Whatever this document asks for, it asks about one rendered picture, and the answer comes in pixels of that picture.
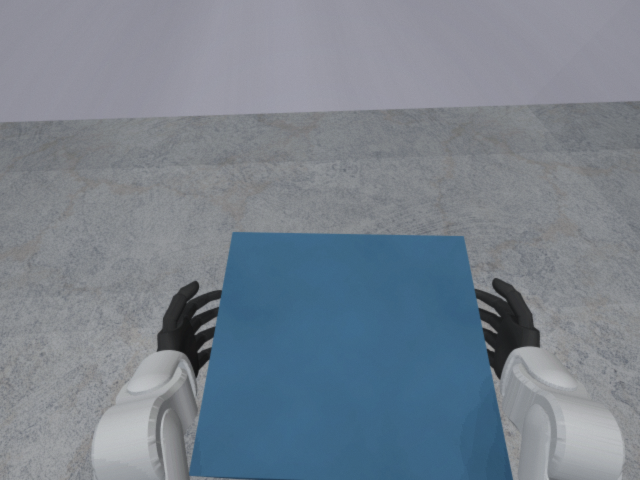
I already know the robot left hand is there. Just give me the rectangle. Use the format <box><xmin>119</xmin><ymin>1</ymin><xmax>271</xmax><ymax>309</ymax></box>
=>
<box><xmin>157</xmin><ymin>281</ymin><xmax>222</xmax><ymax>378</ymax></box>

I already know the robot right hand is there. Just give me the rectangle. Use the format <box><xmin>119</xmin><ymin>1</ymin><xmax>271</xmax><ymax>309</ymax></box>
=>
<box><xmin>475</xmin><ymin>278</ymin><xmax>540</xmax><ymax>380</ymax></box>

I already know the left robot forearm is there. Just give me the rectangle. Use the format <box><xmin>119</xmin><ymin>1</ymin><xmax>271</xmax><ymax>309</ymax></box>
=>
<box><xmin>91</xmin><ymin>350</ymin><xmax>198</xmax><ymax>480</ymax></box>

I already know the carton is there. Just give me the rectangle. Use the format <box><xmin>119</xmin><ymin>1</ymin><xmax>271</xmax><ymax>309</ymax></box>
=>
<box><xmin>189</xmin><ymin>232</ymin><xmax>513</xmax><ymax>480</ymax></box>

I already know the right robot forearm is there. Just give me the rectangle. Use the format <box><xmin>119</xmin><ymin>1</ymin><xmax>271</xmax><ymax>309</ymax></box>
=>
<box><xmin>500</xmin><ymin>346</ymin><xmax>625</xmax><ymax>480</ymax></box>

